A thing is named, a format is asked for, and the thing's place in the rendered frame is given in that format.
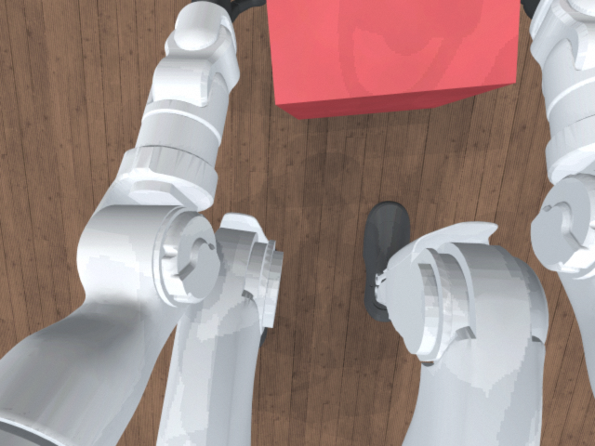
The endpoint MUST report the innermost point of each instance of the left robot upper arm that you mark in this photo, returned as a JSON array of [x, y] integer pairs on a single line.
[[79, 381]]

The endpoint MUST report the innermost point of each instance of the robot right shin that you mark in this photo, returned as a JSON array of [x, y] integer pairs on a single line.
[[387, 293]]

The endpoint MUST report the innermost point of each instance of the right robot thigh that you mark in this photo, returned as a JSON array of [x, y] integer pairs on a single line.
[[466, 308]]

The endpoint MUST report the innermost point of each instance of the right robot upper arm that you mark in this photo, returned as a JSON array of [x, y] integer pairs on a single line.
[[563, 239]]

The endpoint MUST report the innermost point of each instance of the left robot hand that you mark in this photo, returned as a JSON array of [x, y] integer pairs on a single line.
[[234, 8]]

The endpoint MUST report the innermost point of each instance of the right robot forearm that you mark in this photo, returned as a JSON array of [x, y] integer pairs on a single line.
[[563, 33]]

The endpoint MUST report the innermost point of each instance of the left robot forearm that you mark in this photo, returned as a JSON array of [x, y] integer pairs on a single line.
[[173, 162]]

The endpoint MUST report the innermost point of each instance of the right robot hand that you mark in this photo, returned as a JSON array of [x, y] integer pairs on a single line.
[[529, 7]]

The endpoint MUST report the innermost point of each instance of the carton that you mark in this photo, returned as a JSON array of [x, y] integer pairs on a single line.
[[346, 57]]

